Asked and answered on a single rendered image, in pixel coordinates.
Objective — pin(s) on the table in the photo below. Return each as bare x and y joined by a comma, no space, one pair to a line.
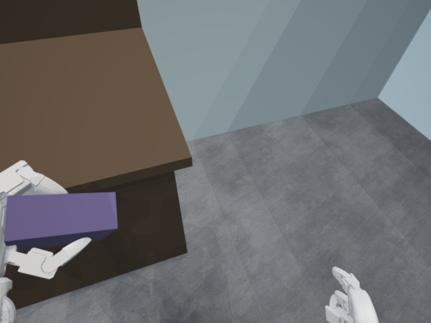
83,103

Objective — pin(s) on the robot left forearm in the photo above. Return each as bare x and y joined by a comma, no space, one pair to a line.
7,308

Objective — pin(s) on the right robot hand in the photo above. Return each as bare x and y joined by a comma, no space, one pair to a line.
357,306

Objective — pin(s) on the left robot hand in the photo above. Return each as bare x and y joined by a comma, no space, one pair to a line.
20,179

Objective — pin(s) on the sponge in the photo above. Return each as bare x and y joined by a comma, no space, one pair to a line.
47,220

